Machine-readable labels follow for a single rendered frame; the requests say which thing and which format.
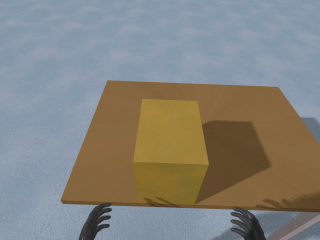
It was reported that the robot left hand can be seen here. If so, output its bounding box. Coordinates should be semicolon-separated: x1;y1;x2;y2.
78;202;112;240

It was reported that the robot right hand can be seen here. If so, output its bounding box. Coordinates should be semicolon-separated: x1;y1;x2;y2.
230;207;266;240

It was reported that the table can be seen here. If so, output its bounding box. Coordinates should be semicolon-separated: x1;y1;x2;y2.
60;80;320;240

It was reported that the carton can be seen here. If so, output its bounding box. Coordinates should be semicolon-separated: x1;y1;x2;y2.
133;99;209;205

